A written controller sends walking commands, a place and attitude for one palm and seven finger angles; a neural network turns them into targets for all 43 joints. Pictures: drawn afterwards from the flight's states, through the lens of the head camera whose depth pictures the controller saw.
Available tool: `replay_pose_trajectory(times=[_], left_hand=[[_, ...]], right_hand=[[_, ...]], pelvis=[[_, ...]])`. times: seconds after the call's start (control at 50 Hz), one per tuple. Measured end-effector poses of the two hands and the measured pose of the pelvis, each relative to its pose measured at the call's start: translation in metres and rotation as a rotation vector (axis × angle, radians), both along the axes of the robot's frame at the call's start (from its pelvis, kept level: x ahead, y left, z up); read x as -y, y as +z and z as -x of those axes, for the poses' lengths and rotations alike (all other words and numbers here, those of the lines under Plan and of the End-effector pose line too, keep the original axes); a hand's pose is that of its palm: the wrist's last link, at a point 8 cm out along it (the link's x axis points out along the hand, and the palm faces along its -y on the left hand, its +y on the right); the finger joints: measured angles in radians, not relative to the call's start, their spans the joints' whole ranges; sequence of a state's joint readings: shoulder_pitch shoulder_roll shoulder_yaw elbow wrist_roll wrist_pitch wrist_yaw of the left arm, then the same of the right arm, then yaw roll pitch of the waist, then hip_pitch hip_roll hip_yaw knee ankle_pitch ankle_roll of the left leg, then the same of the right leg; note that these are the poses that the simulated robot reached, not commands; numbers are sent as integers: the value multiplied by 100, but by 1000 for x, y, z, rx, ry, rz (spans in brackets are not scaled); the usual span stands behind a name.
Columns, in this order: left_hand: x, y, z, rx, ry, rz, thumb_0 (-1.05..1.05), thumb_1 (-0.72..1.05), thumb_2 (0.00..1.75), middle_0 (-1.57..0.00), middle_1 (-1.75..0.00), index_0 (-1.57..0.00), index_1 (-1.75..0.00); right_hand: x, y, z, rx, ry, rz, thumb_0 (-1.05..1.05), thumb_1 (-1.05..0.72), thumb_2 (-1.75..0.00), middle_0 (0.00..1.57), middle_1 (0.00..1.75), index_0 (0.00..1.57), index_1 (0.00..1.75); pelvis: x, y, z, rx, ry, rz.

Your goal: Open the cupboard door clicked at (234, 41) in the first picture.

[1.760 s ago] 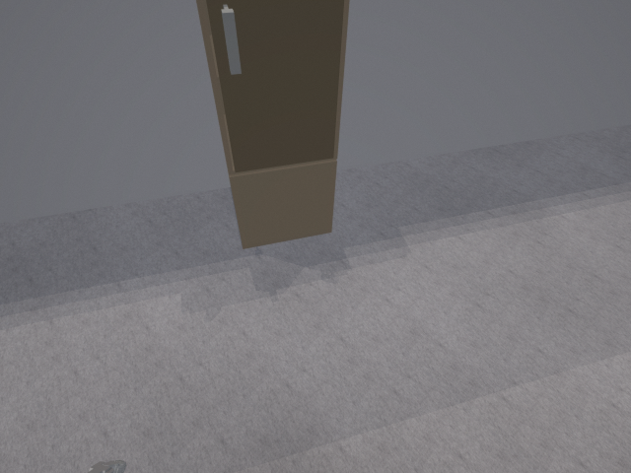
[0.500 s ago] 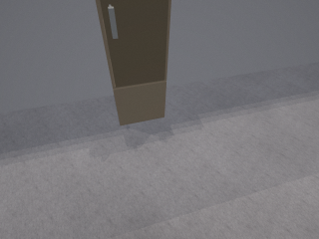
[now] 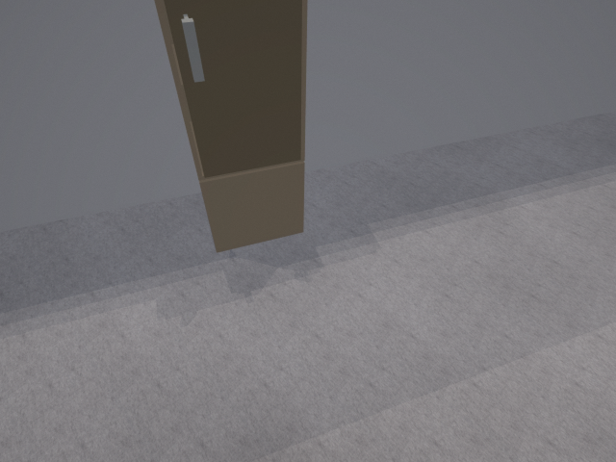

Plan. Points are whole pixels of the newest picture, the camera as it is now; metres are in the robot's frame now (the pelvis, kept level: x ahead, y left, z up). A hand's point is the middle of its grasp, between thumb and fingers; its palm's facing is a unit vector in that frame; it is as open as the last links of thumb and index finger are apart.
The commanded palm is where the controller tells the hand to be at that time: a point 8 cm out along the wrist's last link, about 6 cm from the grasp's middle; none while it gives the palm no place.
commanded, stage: walk to a spot facing it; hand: left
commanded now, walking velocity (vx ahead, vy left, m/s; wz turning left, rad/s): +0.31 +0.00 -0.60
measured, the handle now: (192, 48) +1.02 +0.39 +0.10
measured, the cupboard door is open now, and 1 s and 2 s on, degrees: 0 0 0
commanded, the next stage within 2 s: none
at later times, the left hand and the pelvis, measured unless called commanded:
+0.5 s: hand out of the picture +0.12 +0.20 -0.18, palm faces -0.10 -0.98 -0.17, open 7.4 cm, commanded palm none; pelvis +0.16 +0.01 -0.01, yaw -14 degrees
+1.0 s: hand (301, 259) +0.55 +0.06 -0.15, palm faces -0.56 -0.79 -0.27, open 7.4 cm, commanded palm none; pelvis +0.29 -0.02 -0.02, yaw -34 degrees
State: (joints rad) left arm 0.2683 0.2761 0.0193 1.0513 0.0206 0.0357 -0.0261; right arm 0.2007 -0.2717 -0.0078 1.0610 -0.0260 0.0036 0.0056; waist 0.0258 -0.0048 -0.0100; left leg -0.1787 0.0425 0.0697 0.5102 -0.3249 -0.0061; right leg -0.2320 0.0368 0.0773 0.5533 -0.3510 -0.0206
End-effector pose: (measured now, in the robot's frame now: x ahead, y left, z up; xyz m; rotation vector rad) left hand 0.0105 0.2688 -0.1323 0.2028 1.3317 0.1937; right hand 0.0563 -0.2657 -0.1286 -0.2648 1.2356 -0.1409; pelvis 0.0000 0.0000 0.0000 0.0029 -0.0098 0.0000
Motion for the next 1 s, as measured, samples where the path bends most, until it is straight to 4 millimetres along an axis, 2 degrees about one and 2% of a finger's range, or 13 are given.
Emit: replay_pose_trajectory(times=[0.06, 0.14, 0.2, 0.26, 0.38, 0.48, 0.54, 0.6, 0.66, 0.72, 0.8, 0.92, 1.0], left_hand=[[15, -7, -3, -42, -12, 28, 1, 91, 89, -20, -30, -20, -29], [38, -16, -20, -45, -29, 50, 1, 91, 89, -20, -30, -20, -29], [51, -14, -28, -26, -2, 57, 1, 91, 89, -21, -30, -20, -30], [61, -7, -30, -74, -12, 74, 1, 91, 89, -21, -30, -21, -29], [57, 0, -51, -182, -53, 97, 1, 90, 89, -21, -30, -21, -30], [29, -11, -103, -203, -75, 86, 1, 90, 89, -21, -30, -21, -30], [6, -29, -151, -194, -113, 75, 1, 90, 89, -21, -30, -21, -30], [-6, -31, -220, -129, -193, 54, 1, 91, 89, -21, -30, -20, -29], [-4, -20, -299, -15, -276, 49, 1, 91, 89, -20, -30, -20, -29], [12, -5, -372, 97, -354, 52, 1, 91, 89, -20, -30, -20, -29], [48, 11, -450, 192, -476, 58, 1, 91, 89, -20, -30, -20, -29], [125, 17, -530, 274, -662, 69, 1, 91, 89, -20, -30, -20, -29], [164, 11, -554, 329, -727, 88, 0, 91, 89, -20, -30, -20, -29]], right_hand=[[-2, -11, 13, -21, -60, -28, 1, -90, -90, 20, 30, 20, 29], [2, -29, 28, -86, -123, -52, 1, -90, -90, 20, 30, 20, 29], [2, -26, 20, -139, -128, -58, 1, -90, -90, 20, 30, 20, 29], [0, -14, -13, -90, -140, -65, 1, -90, -90, 20, 30, 20, 29], [-11, 6, -110, 107, -161, -83, 1, -90, -90, 20, 30, 20, 29], [-27, 14, -192, 236, -149, -69, 1, -90, -90, 20, 30, 20, 29], [-32, 11, -222, 312, -170, -25, 1, -90, -90, 20, 30, 20, 29], [-37, 13, -217, 296, -233, -12, 1, -90, -90, 20, 30, 20, 29], [-43, 13, -194, 217, -317, -8, 1, -90, -90, 20, 30, 20, 29], [-47, 10, -164, 118, -412, -10, 0, -91, -90, 20, 30, 20, 29], [-48, 3, -125, 10, -532, -15, 0, -91, -90, 20, 30, 20, 29], [-47, -18, -82, -104, -689, -50, 1, -91, -90, 20, 30, 20, 29], [-41, -31, -75, -153, -741, -68, 1, -91, -90, 20, 30, 20, 29]], pelvis=[[5, -5, -13, -4, -43, -8], [16, -17, -33, 2, -68, 10], [20, -13, -50, -2, -79, 15], [20, -3, -67, -10, -109, 8], [9, 5, -107, -29, -175, 1], [-8, -3, -154, -30, -230, 7], [-21, -18, -183, -21, -283, 25], [-25, -15, -202, -3, -340, 19], [-25, -6, -220, -1, -377, 18], [-25, 0, -237, -5, -417, 16], [-21, 2, -257, -6, -473, 9], [2, -11, -284, -2, -555, -4], [15, -21, -294, 1, -587, 3]])
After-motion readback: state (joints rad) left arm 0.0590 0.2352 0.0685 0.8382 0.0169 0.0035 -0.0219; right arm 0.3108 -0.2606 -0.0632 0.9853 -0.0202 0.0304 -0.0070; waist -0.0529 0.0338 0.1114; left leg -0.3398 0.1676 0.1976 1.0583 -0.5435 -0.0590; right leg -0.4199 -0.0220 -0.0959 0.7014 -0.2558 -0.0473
